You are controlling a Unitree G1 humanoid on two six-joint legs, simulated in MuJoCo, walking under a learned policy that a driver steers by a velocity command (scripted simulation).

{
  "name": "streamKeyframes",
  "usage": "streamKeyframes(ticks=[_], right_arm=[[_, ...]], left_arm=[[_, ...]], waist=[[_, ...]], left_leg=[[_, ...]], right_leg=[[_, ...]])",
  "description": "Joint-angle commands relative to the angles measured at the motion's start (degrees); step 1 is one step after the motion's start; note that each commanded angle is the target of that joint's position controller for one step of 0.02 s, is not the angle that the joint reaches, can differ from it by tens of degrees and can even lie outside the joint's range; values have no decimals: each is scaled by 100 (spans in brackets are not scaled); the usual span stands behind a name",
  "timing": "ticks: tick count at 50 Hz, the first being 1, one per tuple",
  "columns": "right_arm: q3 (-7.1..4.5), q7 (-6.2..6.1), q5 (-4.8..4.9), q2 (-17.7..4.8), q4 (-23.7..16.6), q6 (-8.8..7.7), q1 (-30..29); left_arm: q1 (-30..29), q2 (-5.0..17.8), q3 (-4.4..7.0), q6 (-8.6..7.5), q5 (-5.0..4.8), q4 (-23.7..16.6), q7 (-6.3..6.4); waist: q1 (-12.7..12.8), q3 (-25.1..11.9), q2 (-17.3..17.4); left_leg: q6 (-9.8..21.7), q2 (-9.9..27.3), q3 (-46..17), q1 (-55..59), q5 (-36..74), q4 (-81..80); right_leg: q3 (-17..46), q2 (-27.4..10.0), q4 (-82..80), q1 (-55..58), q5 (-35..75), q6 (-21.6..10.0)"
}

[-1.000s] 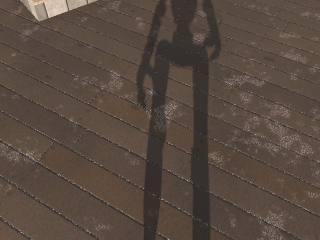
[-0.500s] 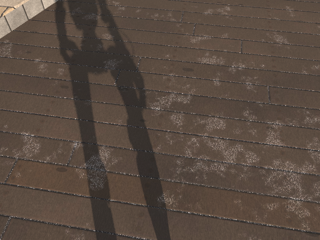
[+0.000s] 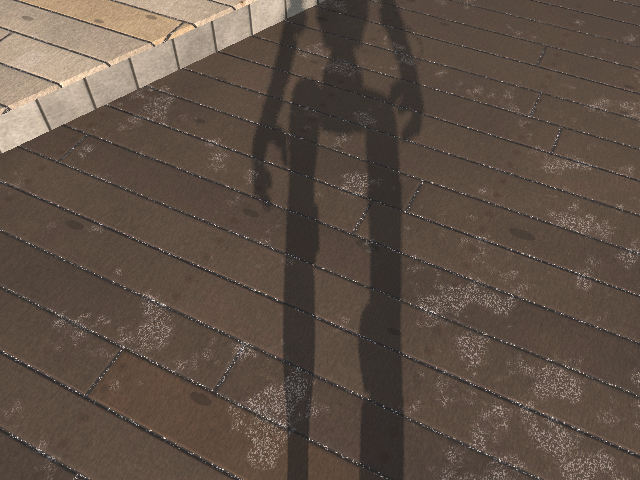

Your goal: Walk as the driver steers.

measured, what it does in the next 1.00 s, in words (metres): walks ahead: left foot, then right foot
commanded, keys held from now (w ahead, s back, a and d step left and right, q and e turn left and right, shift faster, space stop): w+q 0.30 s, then no key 0.34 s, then e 0.36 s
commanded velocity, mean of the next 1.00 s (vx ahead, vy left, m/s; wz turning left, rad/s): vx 0.26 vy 0.00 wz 0.19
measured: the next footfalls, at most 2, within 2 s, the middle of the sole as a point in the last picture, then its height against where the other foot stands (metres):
left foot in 0.06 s outside the picture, level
right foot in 0.58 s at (353, 467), level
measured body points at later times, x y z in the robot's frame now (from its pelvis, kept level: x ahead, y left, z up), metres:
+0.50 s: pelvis +0.25 +0.03 +0.01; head +0.29 +0.05 +0.46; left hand +0.38 +0.30 -0.11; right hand +0.31 -0.24 -0.11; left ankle +0.14 +0.06 -0.73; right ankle +0.44 -0.07 -0.69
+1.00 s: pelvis +0.33 +0.03 +0.01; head +0.35 +0.04 +0.46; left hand +0.35 +0.31 -0.13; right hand +0.47 -0.21 -0.12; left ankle +0.30 +0.14 -0.71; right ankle +0.44 -0.02 -0.73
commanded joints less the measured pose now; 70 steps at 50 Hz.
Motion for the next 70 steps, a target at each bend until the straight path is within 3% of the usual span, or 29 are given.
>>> streamKeyframes(ticks=[1,3,4,5,6,8,11,15,19,24,28,29,30,31,32,34,35,40,44,49,51,52,53,54,56,59,62,67,70], right_arm=[[-149,-45,-8,-478,-143,-49,644],[-353,-125,-69,-867,222,-128,1914],[-573,-205,-103,-1576,191,-117,2139],[-600,-168,-7,-1884,59,-73,1813],[-553,-202,92,-1678,96,-40,1658],[-379,-243,111,-1088,101,-102,1216],[-291,-273,198,-951,5,-268,1023],[-338,-255,185,-1205,23,-333,1563],[-284,-289,179,-1138,60,-285,2014],[-201,-388,85,-1031,67,-199,2205],[-214,-435,108,-1230,-41,-261,1681],[-184,-405,185,-1178,-123,-318,1599],[-94,-409,320,-714,-216,-332,2325],[-124,-445,361,-833,-6,-235,2871],[-164,-453,133,-1062,170,-124,2622],[-97,-361,-5,-841,105,-11,1966],[-82,-318,-57,-810,55,84,1810],[-28,-414,26,-749,52,273,1612],[-27,-460,63,-784,-149,303,1097],[-4,-545,163,-714,-157,191,1393],[-34,-598,131,-814,-94,111,1852],[-131,-655,47,-1264,-166,77,1898],[-279,-674,-8,-1841,-408,88,1157],[-214,-650,-56,-1481,-519,94,811],[-49,-629,-13,-953,-702,33,231],[-39,-607,17,-968,-780,4,451],[-118,-579,24,-1154,-627,20,1126],[-232,-428,-18,-1416,-629,52,1144],[-300,-307,-56,-1553,-580,48,1167]], left_arm=[[14,1120,231,57,35,-232,86],[-279,1249,283,128,10,-418,-6],[-282,846,211,78,-129,-799,-61],[-349,763,193,21,-101,-1149,-168],[-1023,849,192,-36,-35,-1255,-203],[-953,820,191,-96,-52,-1244,-199],[-690,735,170,220,180,-1239,-243],[-1471,749,152,365,156,-1592,-290],[-2008,728,106,365,94,-1793,-283],[-2418,710,4,290,14,-1929,-266],[-1033,1058,105,110,44,-1463,-158],[-478,1169,124,2,84,-1313,-114],[-200,1641,197,-18,124,-1374,-107],[-250,1455,186,115,-65,-1363,-161],[-625,1095,95,163,-160,-1457,-211],[-1317,550,-109,217,-107,-1461,-181],[-1395,625,-112,252,-101,-1407,-153],[-1144,1277,151,402,-34,-1307,-201],[-1160,1298,273,611,-19,-1364,-213],[-1281,1306,392,777,-30,-1402,-236],[-1462,1231,401,830,-105,-1475,-229],[-1365,973,343,824,-161,-1569,-225],[-1378,723,314,776,-202,-1698,-217],[-1434,1237,413,765,48,-1596,-188],[-888,1193,469,813,67,-1355,-255],[-864,1104,430,908,80,-1347,-324],[-1419,996,350,948,30,-1624,-412],[-1665,919,262,979,-78,-1902,-483],[-1648,950,234,942,-75,-1982,-476]], waist=[[-562,-312,-779],[-1224,-971,-433],[-1162,-1471,793],[-735,-1847,857],[-815,-1131,62],[-287,-168,-494],[25,-313,-170],[-205,-215,73],[-443,-267,239],[-668,-391,477],[51,-692,423],[293,-1026,131],[5,-1855,-1110],[-119,-2558,-1435],[-206,-1951,-480],[-372,-878,-260],[-448,-634,-505],[-379,-763,-741],[-236,-611,-861],[-303,-610,-899],[-541,-521,-817],[-444,-484,20],[-268,-215,1603],[-201,-71,681],[286,-182,201],[80,-293,549],[-345,-373,652],[-502,-524,952],[-517,-612,1080]], left_leg=[[428,-580,316,835,-816,-70],[800,-659,-137,2560,-900,-997],[1447,904,-2501,4041,-957,-1286],[2141,1823,-5165,4754,-690,-2144],[1876,1676,-4369,4246,-971,-2339],[1208,1169,-3153,2910,132,-2473],[1018,596,-2382,2188,981,-2582],[833,366,-2257,2245,1322,-2659],[364,266,-1875,2870,3709,-2141],[139,282,-1835,3418,4191,-1702],[-82,301,-2013,3368,4637,-412],[-174,40,-1938,2868,3543,449],[-376,-654,-1551,1744,-471,2235],[-440,-1161,-1439,1145,-3197,3126],[-473,-896,-1716,1056,-2839,3408],[-574,-526,-1634,1105,-2398,2651],[-626,-389,-1438,1358,-2206,2195],[-775,-474,-938,1322,-2195,1377],[-742,-453,-942,1207,-2036,941],[-527,-651,-875,1974,-1820,-305],[-302,-580,-969,2777,-1416,-1762],[-64,400,-1996,3031,-2179,-2657],[557,1878,-3729,2550,-2566,-3228],[823,2084,-3339,1634,-1798,-3078],[490,1303,-2108,1337,-365,-2650],[418,990,-1315,2120,963,-2250],[554,1234,-1273,3158,1859,-1961],[480,1382,-928,3043,2259,-1598],[418,1422,-1090,2690,25,-1816]], right_leg=[[209,-1698,1457,-3,7428,-411],[186,-1603,3848,-877,5943,-331],[125,-844,6148,-2845,2479,-34],[1437,152,7352,-4532,-825,103],[2080,-315,7195,-5097,-254,46],[2026,-741,6063,-4744,442,33],[1966,-855,5381,-4024,612,292],[1809,-863,4468,-4498,1257,514],[1649,-624,3504,-4644,1787,470],[1530,-223,2363,-4215,2130,198],[1667,10,1077,-2459,2336,-228],[2037,-492,808,-1374,4019,-369],[3553,-2226,1532,183,7582,-1133],[4678,-2861,1315,438,8227,-1917],[4337,-2533,999,-393,6891,-1822],[3447,-1811,396,-1692,4819,-1353],[3203,-1503,133,-2191,4098,-1153],[3277,-1159,35,-2297,2589,-1139],[3784,-1091,-364,-2589,245,-1081],[4116,-974,-404,-2895,105,-813],[3990,-613,-194,-3365,-206,-374],[3497,-166,668,-3813,-556,-24],[2147,865,2479,-4574,-655,129],[2284,301,3708,-4203,-619,158],[2257,295,4856,-3676,12,159],[1975,152,5243,-4109,160,338],[1896,3,4453,-4419,-22,503],[1509,-11,3081,-3356,-391,340],[1284,123,2192,-2673,-404,61]])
